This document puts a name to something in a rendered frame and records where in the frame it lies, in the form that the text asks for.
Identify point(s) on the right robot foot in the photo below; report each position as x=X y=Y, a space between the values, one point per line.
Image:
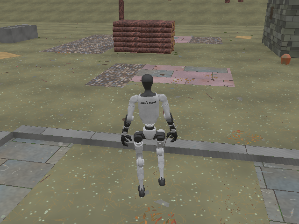
x=161 y=182

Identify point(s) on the left robot upper arm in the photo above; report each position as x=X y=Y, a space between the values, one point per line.
x=131 y=107

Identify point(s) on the robot right forearm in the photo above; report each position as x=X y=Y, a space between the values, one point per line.
x=171 y=124

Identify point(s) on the right robot hand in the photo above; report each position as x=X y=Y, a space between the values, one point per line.
x=172 y=135

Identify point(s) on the robot left forearm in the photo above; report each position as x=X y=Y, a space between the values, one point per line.
x=126 y=126

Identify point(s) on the humanoid robot head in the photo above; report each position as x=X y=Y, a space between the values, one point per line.
x=147 y=81

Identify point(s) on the right robot upper arm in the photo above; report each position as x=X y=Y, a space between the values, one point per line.
x=165 y=106

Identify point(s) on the left robot hand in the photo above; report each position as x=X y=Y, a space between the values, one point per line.
x=123 y=139

